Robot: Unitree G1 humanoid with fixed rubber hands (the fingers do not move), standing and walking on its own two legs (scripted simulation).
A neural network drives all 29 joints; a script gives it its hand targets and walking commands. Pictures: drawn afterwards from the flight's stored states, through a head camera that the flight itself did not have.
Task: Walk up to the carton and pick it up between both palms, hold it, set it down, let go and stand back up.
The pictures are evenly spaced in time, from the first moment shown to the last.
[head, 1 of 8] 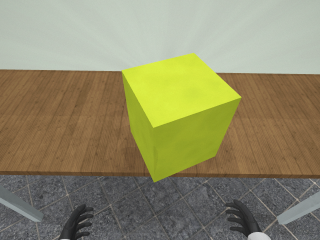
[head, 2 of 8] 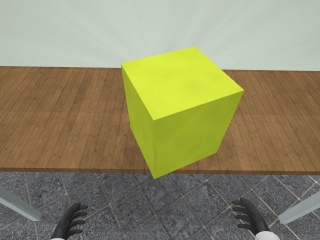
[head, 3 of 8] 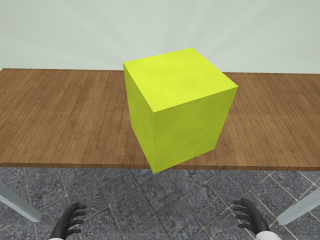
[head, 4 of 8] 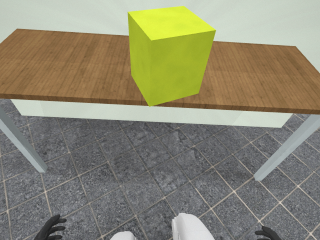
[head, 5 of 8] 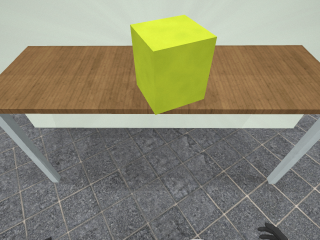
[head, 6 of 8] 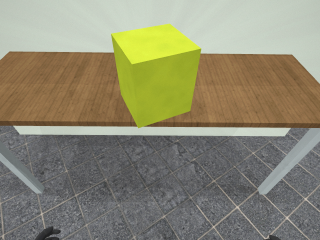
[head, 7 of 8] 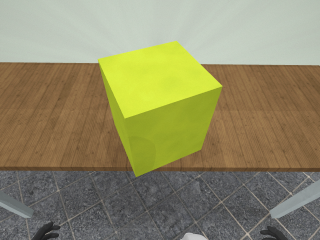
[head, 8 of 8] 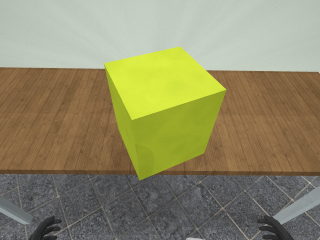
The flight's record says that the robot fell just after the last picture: no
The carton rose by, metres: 0.00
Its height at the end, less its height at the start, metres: +0.00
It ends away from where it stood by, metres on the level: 0.00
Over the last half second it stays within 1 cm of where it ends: yes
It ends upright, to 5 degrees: yes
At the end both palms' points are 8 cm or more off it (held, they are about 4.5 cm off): yes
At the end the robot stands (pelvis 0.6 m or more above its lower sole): yes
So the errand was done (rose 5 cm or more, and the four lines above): no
